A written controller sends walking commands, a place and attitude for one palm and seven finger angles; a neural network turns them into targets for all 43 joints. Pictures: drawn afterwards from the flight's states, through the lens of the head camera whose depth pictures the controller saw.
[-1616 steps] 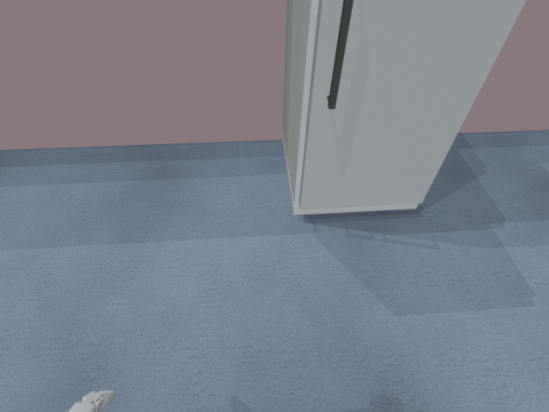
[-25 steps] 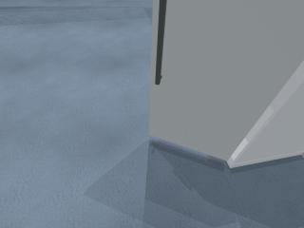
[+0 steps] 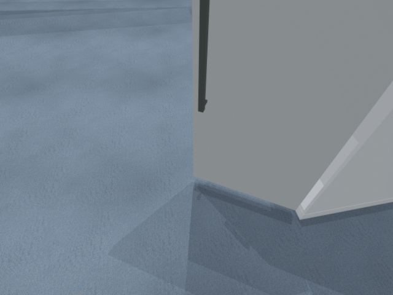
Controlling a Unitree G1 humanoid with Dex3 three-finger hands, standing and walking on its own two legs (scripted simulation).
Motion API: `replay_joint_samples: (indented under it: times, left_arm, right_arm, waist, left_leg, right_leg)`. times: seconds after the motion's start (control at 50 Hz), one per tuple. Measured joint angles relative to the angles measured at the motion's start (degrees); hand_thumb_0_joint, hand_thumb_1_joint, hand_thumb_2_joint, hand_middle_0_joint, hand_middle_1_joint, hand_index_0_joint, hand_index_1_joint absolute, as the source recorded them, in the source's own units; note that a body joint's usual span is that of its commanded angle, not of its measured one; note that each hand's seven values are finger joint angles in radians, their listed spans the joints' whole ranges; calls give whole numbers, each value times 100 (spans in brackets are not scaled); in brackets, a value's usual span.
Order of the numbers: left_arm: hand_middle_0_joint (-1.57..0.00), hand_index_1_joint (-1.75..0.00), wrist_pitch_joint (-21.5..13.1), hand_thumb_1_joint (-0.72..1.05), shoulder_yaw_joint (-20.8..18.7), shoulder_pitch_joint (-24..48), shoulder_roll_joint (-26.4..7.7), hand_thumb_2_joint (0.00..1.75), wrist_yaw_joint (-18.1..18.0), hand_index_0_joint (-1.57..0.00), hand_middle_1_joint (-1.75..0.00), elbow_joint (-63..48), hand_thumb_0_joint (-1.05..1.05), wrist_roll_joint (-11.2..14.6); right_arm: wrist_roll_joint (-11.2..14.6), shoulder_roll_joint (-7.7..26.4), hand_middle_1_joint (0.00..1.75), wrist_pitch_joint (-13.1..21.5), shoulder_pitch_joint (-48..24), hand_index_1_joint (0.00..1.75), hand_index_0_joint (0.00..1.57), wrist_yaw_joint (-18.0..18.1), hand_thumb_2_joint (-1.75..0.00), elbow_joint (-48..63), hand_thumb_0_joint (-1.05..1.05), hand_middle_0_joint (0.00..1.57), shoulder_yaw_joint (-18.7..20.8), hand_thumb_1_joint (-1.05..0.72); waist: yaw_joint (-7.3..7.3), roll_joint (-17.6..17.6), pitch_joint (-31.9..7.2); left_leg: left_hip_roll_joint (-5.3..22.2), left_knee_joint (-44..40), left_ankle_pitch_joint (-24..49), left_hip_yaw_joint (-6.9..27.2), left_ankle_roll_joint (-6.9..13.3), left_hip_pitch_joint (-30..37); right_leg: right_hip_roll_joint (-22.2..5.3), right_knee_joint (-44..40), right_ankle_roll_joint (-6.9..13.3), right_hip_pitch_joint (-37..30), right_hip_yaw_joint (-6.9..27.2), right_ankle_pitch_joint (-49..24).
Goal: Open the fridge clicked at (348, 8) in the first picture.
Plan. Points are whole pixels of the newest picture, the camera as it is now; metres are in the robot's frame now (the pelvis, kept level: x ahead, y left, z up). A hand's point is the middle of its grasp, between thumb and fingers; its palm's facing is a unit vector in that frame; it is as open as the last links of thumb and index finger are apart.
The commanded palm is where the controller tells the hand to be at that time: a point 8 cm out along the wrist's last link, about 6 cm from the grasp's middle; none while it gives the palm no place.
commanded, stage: stand and wait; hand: left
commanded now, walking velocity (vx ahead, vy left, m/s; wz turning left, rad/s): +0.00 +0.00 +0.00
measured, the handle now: (205, 50) +0.77 +0.01 +0.10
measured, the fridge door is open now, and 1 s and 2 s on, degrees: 58 58 58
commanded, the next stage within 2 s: none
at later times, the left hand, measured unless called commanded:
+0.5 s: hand out of the picture +0.09 +0.23 -0.16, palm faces -0.05 -0.94 -0.34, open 7.4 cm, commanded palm none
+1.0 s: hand out of the picture +0.09 +0.23 -0.16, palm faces -0.06 -0.94 -0.33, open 7.4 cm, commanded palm none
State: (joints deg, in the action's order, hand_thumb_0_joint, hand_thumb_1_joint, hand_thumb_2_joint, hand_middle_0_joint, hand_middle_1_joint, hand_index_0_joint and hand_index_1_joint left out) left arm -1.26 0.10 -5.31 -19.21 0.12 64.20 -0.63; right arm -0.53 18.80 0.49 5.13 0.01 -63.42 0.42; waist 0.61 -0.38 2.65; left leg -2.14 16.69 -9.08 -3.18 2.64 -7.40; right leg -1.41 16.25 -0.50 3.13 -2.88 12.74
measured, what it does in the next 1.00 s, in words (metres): stands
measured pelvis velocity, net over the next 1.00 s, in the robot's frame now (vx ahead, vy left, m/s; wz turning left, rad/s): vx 0.00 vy -0.02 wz -0.02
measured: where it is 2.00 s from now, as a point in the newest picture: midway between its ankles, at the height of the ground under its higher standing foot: outside the picture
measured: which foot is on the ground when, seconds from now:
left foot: down 0.00-1.00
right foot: down 0.00-1.00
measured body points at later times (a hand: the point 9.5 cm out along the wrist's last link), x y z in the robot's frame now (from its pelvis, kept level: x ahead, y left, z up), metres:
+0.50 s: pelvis +0.01 -0.01 +0.00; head +0.03 -0.02 +0.45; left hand +0.10 +0.28 -0.13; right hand +0.08 -0.31 -0.14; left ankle +0.00 +0.09 -0.75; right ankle -0.05 -0.12 -0.75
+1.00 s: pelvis +0.00 -0.02 +0.00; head +0.02 -0.02 +0.45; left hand +0.09 +0.27 -0.13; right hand +0.07 -0.32 -0.14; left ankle +0.00 +0.09 -0.75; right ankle -0.05 -0.12 -0.75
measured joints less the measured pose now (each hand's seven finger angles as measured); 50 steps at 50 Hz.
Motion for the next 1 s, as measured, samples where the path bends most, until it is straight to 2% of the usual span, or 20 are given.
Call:
replay_joint_samples:
  times: [1.0]
  left_arm:
    - [-20,-30,6,90,3,-2,8,90,10,-20,-30,26,1,16]
  right_arm:
    - [2,49,30,-45,79,30,20,24,-90,-100,1,20,-8,-91]
  waist:
    - [34,11,61]
  left_leg:
    - [182,-97,26,-29,-164,164]
  right_leg:
    - [186,-204,152,-183,47,-99]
